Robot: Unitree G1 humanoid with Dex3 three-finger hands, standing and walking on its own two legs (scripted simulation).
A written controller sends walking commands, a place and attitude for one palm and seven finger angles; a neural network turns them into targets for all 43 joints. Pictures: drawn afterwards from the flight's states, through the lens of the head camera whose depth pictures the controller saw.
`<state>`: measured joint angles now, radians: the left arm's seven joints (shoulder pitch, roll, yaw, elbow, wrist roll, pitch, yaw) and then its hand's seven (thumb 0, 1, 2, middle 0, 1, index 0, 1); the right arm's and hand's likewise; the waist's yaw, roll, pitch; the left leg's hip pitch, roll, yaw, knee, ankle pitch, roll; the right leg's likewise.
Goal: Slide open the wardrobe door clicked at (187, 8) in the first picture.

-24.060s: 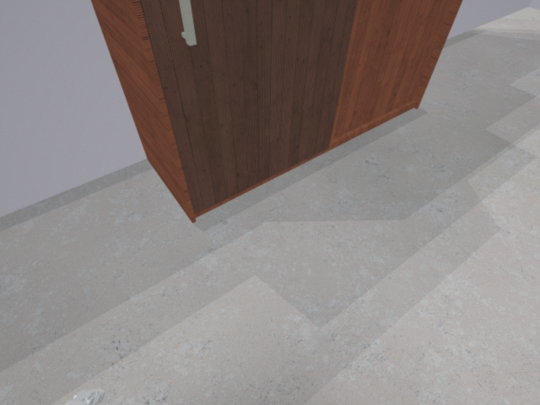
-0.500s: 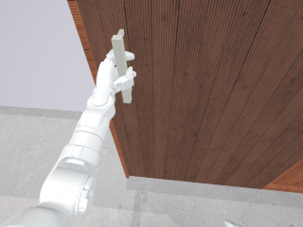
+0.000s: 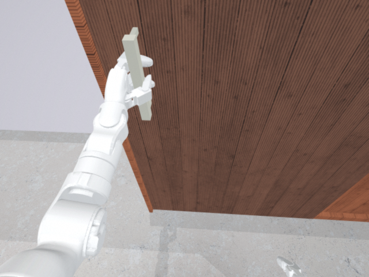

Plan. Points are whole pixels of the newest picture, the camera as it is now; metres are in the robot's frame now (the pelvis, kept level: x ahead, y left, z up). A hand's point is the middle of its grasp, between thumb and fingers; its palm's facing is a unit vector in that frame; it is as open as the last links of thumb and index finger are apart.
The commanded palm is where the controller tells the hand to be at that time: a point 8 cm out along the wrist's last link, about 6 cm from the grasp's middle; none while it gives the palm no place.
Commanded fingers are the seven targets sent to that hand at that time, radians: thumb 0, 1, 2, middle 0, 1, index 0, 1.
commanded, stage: step sideways, sliding the door along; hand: left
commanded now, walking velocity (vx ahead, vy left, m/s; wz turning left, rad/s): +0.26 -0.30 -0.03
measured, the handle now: (141, 78) +0.50 +0.14 +0.16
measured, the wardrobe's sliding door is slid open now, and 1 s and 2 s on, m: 0.01 0.08 0.39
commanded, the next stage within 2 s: none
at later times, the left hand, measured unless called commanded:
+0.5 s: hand (157, 90) +0.46 +0.09 +0.16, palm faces +0.23 -0.97 -0.09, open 6.2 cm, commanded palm +0.43 +0.07 +0.17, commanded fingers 0.00 0.90 0.90 -0.45 -1.40 -0.45 -1.40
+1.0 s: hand (189, 90) +0.46 +0.02 +0.16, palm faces +0.39 -0.92 -0.08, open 6.5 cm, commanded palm +0.43 -0.01 +0.16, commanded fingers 0.00 0.90 0.90 -0.45 -1.40 -0.45 -1.40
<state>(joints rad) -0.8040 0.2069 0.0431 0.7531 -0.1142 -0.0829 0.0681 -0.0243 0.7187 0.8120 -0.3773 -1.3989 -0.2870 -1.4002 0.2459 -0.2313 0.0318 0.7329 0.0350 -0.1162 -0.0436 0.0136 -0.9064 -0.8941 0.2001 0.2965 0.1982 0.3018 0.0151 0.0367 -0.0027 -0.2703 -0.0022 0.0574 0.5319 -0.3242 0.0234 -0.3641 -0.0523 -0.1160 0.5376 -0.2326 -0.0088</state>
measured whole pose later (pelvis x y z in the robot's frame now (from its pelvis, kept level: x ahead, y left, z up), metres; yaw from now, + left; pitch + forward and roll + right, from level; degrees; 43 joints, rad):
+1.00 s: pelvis +0.11 -0.21 +0.00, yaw +7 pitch -1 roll -2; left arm -0.43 0.18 0.11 -0.05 -0.05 -0.10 0.14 -0.02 0.71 0.83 -0.45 -1.40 -0.19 -1.36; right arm 0.11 -0.19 -0.03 0.57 0.02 -0.11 0.03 0.01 -0.91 -0.89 0.20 0.30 0.19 0.30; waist 0.15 0.06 0.29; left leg -0.14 0.23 0.11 0.57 -0.35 -0.11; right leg -0.42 0.00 -0.07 0.79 -0.32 0.02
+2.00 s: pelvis +0.09 -0.41 +0.00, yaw -1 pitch -1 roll -2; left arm -0.31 0.11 0.01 -0.14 -0.03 -0.09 0.14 0.00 0.76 0.81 -0.42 -1.40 -0.11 -1.28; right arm 0.11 -0.20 -0.04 0.58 0.01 -0.09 0.03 0.02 -0.91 -0.89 0.20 0.30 0.19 0.30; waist 0.09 0.03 0.24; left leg -0.23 0.17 0.12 0.57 -0.30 -0.06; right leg -0.55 0.00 -0.02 1.11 -0.43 0.03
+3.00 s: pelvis +0.03 -0.71 +0.00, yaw -3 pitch -1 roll -4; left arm -0.60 0.19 0.06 0.24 -0.09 -0.06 0.13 0.02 0.78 0.82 -0.38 -1.40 -0.19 -1.37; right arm 0.13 -0.19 -0.02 0.64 0.03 -0.04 -0.01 0.01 -0.91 -0.89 0.20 0.30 0.20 0.30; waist 0.12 0.06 0.21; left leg -0.26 0.25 0.08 0.54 -0.24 -0.10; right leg -0.48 -0.06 -0.06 0.95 -0.39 0.03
